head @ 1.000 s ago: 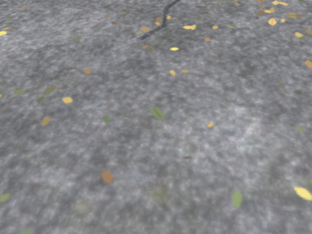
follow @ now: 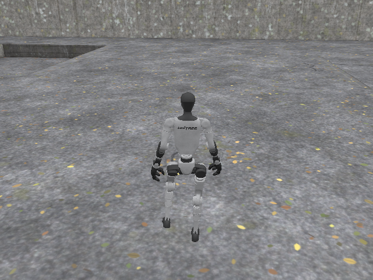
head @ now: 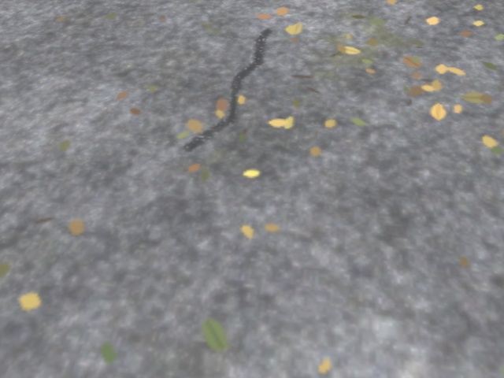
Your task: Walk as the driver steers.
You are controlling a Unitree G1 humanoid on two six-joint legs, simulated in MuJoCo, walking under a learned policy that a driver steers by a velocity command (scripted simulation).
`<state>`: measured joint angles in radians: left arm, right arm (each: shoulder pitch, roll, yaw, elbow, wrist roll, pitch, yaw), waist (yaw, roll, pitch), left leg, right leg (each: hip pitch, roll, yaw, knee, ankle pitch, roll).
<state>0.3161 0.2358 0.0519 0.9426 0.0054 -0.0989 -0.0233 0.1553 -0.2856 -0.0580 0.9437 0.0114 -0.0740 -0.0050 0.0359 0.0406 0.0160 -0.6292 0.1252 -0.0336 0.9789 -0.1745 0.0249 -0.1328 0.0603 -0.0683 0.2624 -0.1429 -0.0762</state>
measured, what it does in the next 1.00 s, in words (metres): walks ahead, turning right: left foot, then right foot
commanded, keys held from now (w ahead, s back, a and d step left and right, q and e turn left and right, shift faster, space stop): w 0.44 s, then w+e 0.56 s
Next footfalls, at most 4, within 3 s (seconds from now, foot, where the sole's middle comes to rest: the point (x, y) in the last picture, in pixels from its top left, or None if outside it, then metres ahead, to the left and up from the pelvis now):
0.30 left None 0.35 0.16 -0.79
0.86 right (315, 330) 0.64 -0.10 -0.79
1.34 left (278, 232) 0.97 0.01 -0.79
1.78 right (365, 252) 0.90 -0.26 -0.79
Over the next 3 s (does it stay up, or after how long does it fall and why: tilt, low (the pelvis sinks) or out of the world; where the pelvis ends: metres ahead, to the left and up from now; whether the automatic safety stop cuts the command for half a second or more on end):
stays up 0.96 -0.11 0.00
